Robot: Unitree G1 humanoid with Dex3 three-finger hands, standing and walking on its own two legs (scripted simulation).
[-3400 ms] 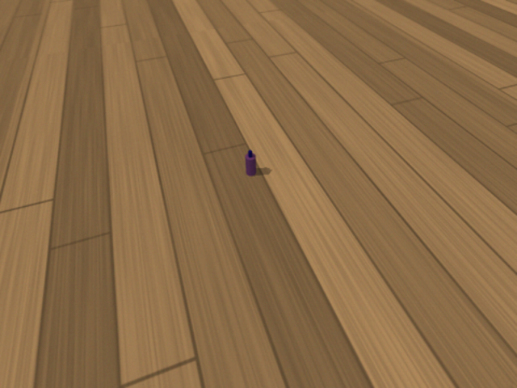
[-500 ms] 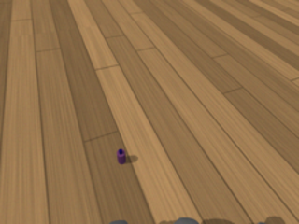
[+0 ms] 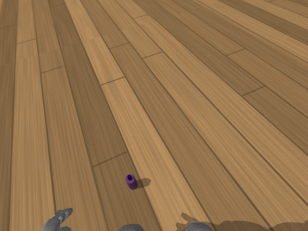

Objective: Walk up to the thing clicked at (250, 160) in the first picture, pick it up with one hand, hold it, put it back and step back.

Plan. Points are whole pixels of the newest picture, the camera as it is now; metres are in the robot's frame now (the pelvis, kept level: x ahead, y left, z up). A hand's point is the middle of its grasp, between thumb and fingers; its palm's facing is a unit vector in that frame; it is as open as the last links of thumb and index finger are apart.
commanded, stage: walk up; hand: left
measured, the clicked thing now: (131, 181) +0.46 +0.22 -0.68
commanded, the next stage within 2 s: none
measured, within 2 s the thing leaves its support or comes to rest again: neither
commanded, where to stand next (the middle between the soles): +0.12 +0.01 m, yaw +0 degrees
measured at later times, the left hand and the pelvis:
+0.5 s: hand out of the picture +0.09 +0.28 -0.17, palm faces -0.01 -0.95 -0.31, open 7.4 cm; pelvis +0.02 +0.02 +0.00, yaw +0 degrees
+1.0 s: hand out of the picture +0.11 +0.27 -0.14, palm faces -0.01 -0.94 -0.35, open 7.4 cm; pelvis +0.04 +0.01 +0.01, yaw +0 degrees
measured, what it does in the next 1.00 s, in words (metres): steps on the spot: left foot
